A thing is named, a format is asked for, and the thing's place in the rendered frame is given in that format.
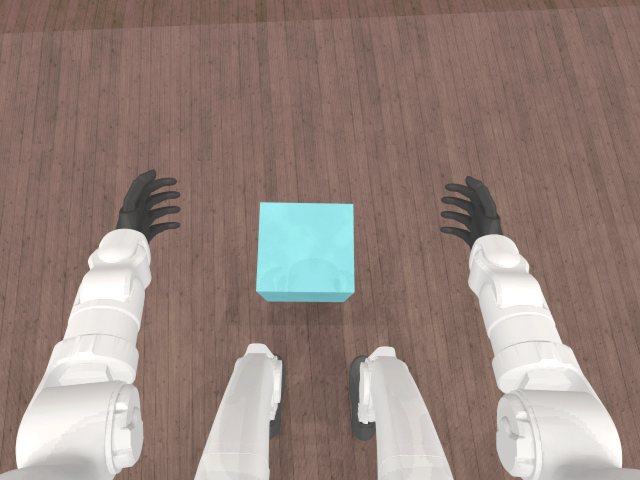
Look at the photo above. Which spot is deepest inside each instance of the carton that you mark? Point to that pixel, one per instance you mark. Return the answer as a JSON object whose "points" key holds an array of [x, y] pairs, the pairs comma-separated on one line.
{"points": [[305, 252]]}

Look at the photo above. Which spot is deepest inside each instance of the right robot upper arm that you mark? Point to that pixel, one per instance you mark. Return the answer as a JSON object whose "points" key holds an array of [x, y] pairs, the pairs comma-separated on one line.
{"points": [[557, 435]]}

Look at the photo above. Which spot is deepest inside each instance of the robot right forearm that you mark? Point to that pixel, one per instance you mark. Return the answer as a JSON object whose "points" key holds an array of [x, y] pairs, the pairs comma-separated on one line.
{"points": [[528, 351]]}

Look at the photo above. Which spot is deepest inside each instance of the robot right hand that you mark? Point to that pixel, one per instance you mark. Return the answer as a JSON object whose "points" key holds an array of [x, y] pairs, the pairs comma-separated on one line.
{"points": [[483, 220]]}

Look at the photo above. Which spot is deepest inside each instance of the robot left thigh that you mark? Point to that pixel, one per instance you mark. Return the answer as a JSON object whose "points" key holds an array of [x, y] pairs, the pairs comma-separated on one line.
{"points": [[238, 444]]}

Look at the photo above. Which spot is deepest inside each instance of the left robot upper arm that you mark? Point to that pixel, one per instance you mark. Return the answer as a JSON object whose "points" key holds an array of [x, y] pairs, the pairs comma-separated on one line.
{"points": [[81, 432]]}

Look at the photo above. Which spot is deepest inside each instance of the robot left hand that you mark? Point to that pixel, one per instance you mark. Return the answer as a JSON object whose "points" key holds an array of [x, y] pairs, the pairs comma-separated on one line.
{"points": [[135, 213]]}

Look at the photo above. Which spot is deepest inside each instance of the left robot foot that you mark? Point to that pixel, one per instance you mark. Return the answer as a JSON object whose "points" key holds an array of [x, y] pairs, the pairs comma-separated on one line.
{"points": [[274, 425]]}

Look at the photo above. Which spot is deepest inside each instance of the robot left forearm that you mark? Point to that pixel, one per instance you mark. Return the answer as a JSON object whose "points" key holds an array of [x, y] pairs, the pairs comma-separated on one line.
{"points": [[99, 344]]}

